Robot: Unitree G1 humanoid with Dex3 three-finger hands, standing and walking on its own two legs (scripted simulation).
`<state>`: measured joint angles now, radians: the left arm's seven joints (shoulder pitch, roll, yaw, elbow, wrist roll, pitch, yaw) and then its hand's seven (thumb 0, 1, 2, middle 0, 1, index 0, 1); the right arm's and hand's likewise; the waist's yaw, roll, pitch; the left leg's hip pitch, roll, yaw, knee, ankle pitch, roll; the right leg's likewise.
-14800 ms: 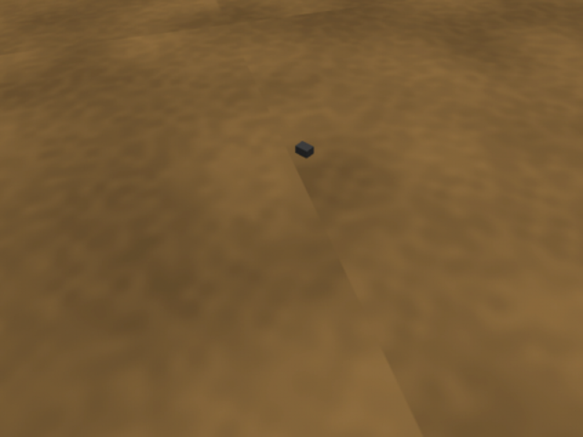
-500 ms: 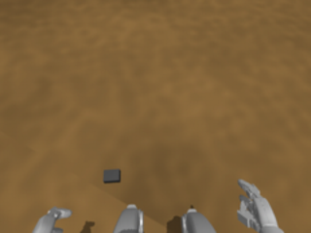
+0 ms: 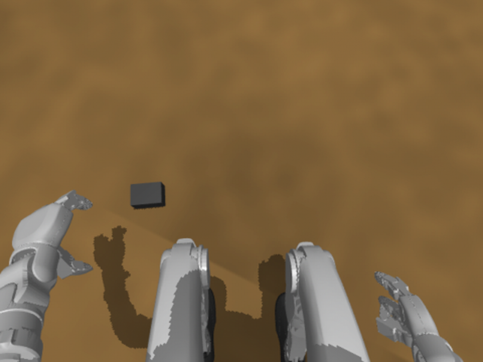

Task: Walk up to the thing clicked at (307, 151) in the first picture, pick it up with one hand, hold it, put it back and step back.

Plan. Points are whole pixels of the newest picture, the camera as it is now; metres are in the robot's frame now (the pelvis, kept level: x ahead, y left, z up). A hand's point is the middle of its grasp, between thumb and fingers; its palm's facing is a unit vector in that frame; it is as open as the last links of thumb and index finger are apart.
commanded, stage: rise first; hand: left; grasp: from above
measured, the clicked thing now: (148, 195) +0.47 +0.30 -0.44
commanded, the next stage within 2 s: none
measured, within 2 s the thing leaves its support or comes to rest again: neither
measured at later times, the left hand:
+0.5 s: hand (95, 217) +0.37 +0.35 -0.24, palm faces -0.44 -0.10 -0.89, open 12.3 cm
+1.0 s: hand (109, 206) +0.41 +0.35 -0.30, palm faces -0.43 -0.09 -0.90, open 12.2 cm
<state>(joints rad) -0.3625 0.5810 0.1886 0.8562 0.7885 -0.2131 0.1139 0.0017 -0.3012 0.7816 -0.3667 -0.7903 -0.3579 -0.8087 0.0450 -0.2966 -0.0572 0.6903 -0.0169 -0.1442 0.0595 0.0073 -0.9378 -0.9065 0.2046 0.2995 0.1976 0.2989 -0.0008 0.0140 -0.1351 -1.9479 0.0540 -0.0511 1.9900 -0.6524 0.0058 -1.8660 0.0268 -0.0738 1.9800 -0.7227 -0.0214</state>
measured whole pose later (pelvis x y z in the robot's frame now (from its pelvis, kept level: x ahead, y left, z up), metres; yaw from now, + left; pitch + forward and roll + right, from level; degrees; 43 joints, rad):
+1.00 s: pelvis -0.01 +0.01 -0.13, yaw -6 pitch +32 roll -9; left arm -0.78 0.83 0.23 1.34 1.26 -0.35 0.42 0.00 -0.20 0.72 -0.38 -0.70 -0.38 -0.71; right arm 0.06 -0.26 0.03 0.78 -0.16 -0.03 0.13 0.00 -0.90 -0.90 0.21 0.30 0.20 0.30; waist -0.13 -0.05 -0.02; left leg -2.33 0.07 -0.13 2.41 -0.66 0.03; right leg -2.21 0.05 -0.14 2.35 -0.72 0.00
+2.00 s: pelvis -0.01 +0.01 -0.15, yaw -8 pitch +30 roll -11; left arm -0.83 0.91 0.24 1.45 1.26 -0.34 0.43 0.00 -0.36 0.86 -0.24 -0.86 -0.24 -0.87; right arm 0.05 -0.27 0.11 0.76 -0.19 -0.05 0.15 0.00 -0.90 -0.90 0.20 0.30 0.20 0.30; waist -0.18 -0.07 0.03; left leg -2.36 0.07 -0.17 2.48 -0.68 0.03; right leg -2.22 0.06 -0.18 2.39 -0.72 0.00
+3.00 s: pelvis -0.01 +0.01 -0.15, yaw -9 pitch +29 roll -11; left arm -0.86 0.94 0.22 1.46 1.27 -0.33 0.40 0.00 -0.37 0.86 -0.24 -0.88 -0.24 -0.88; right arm 0.07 -0.27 0.12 0.76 -0.19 -0.06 0.15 0.00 -0.90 -0.90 0.20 0.30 0.20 0.30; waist -0.19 -0.08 0.02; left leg -2.37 0.06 -0.18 2.49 -0.66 0.03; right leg -2.21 0.06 -0.18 2.39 -0.71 0.01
